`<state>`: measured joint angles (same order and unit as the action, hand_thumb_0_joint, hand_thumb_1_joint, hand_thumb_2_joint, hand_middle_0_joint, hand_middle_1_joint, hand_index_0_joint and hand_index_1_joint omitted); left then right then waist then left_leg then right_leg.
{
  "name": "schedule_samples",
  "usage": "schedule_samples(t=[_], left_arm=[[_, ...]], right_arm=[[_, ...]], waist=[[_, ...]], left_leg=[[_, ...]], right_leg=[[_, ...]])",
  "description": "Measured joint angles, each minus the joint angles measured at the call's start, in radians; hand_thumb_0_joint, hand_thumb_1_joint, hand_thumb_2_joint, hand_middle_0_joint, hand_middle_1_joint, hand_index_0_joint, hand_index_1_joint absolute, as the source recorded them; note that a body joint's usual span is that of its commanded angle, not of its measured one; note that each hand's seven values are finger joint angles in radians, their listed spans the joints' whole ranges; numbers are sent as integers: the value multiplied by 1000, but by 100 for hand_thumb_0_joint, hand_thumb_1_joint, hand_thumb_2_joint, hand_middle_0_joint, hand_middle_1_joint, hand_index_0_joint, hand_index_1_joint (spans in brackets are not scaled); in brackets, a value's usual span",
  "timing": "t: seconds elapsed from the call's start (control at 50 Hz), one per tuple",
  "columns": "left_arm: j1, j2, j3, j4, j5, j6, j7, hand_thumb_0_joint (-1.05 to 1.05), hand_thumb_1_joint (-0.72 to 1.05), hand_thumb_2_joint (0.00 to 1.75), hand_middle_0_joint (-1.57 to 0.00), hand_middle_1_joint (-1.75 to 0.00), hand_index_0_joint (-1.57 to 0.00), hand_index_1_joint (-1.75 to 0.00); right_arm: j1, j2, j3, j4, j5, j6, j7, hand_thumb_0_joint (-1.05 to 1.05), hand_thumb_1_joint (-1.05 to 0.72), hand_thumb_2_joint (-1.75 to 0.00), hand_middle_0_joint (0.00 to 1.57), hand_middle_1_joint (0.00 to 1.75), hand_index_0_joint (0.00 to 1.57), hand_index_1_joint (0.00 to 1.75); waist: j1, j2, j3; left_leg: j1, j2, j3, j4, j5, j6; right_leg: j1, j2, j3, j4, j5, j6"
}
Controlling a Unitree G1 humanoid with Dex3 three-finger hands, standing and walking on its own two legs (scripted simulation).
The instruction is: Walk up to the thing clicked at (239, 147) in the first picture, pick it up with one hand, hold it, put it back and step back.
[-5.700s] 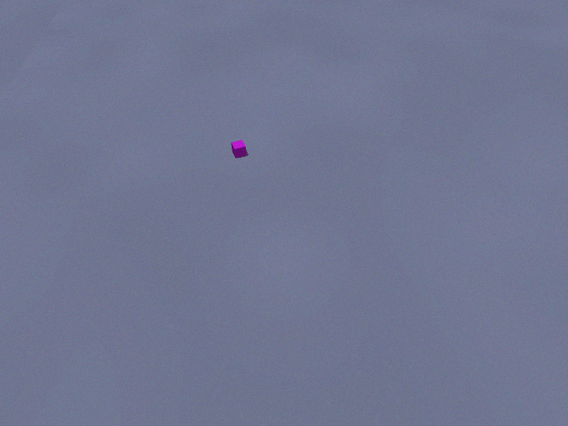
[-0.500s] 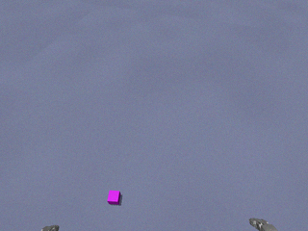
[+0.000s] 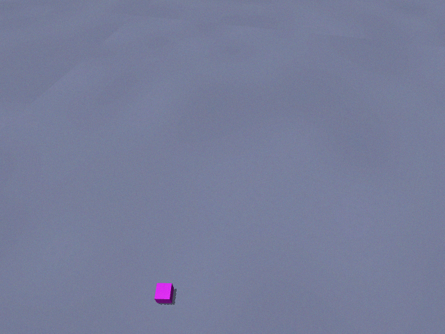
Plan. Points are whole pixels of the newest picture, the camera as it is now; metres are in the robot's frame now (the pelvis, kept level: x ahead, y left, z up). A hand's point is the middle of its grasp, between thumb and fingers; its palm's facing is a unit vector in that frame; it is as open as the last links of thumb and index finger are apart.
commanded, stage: walk up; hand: left
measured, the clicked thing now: (164, 293) +0.40 +0.26 -0.75
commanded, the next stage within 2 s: stand in 0.24 s
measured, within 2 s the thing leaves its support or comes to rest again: neither
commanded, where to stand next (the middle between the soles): +0.01 +0.02 m, yaw +1 degrees
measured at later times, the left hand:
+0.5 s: hand out of the picture +0.10 +0.25 -0.15, palm faces -0.02 -0.94 -0.34, open 7.4 cm
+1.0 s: hand out of the picture +0.06 +0.24 -0.15, palm faces -0.01 -0.94 -0.35, open 7.4 cm
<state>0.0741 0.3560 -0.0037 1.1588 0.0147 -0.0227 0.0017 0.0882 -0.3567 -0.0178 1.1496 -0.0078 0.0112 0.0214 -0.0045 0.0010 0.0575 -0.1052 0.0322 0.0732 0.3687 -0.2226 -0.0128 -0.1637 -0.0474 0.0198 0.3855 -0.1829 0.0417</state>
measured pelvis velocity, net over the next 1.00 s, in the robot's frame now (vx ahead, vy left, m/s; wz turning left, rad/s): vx -0.01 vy -0.01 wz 0.02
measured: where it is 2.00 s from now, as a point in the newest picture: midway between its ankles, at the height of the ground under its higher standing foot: outside the picture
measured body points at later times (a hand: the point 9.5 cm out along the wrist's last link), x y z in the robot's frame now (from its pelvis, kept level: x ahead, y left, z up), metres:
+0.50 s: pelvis +0.00 -0.01 +0.00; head +0.01 +0.00 +0.45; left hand +0.10 +0.29 -0.13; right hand +0.10 -0.30 -0.13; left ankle -0.01 +0.12 -0.74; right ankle +0.02 -0.15 -0.74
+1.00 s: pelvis -0.01 -0.01 +0.00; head +0.00 -0.01 +0.45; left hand +0.06 +0.29 -0.13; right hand +0.08 -0.31 -0.13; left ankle -0.01 +0.12 -0.74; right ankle +0.02 -0.15 -0.74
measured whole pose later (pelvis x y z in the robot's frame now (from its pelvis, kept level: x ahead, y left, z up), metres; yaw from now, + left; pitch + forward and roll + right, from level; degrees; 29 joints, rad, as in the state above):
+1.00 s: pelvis -0.01 -0.01 +0.00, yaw +1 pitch -3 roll +0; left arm 0.11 0.35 0.00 1.15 0.01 -0.01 0.00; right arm 0.09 -0.34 -0.01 1.15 -0.01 0.00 0.01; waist 0.00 0.00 0.05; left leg -0.08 0.05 0.04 0.31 -0.18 -0.03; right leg -0.13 -0.03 -0.01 0.32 -0.15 0.02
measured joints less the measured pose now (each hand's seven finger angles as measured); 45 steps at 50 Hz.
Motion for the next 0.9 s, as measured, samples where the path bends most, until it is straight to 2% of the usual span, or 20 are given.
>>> schedule_samples(t=[0.38,0.9], left_arm=[[-15,-3,5,-21,-4,8,2,1,91,90,-20,-30,-20,-30],[31,-1,3,-11,-1,13,-6,1,91,90,-20,-30,-20,-30]], right_arm=[[-10,15,1,-15,-2,-13,-10,1,-91,-90,20,30,20,30],[0,14,5,-5,-4,-15,-8,1,-91,-90,20,30,20,30]], waist=[[-12,-6,-3],[3,-2,-3]], left_leg=[[25,3,-8,-40,14,-7],[25,15,-27,-62,44,-20]], right_leg=[[27,3,-10,-38,10,-3],[38,15,-30,-68,37,-17]])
